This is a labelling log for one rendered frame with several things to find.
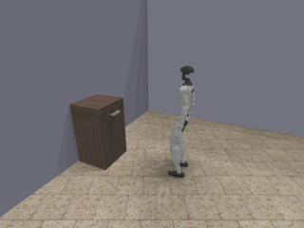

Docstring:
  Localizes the cabinet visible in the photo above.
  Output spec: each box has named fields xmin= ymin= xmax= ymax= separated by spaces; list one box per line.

xmin=69 ymin=94 xmax=126 ymax=170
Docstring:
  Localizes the humanoid robot head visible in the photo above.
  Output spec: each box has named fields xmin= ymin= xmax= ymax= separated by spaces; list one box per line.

xmin=180 ymin=66 xmax=194 ymax=86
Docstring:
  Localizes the left robot forearm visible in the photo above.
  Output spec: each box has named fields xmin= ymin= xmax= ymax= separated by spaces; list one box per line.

xmin=177 ymin=106 xmax=188 ymax=130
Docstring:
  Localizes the handle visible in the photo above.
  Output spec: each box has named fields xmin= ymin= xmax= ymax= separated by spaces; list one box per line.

xmin=109 ymin=110 xmax=121 ymax=117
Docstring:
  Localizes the left robot hand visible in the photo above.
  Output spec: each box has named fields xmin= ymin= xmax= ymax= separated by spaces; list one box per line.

xmin=172 ymin=129 xmax=182 ymax=144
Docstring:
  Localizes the right robot forearm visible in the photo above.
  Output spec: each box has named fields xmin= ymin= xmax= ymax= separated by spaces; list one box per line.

xmin=188 ymin=103 xmax=195 ymax=117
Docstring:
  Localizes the robot left upper arm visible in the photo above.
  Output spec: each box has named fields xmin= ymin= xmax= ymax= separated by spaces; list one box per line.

xmin=180 ymin=86 xmax=189 ymax=111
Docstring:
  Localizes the drawer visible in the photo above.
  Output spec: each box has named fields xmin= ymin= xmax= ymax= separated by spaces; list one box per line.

xmin=100 ymin=102 xmax=124 ymax=124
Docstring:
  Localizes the robot right shin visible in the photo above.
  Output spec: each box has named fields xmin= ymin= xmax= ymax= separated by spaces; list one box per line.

xmin=176 ymin=144 xmax=185 ymax=163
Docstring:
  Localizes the robot right upper arm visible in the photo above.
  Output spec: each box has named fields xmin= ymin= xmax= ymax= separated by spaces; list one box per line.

xmin=192 ymin=83 xmax=196 ymax=103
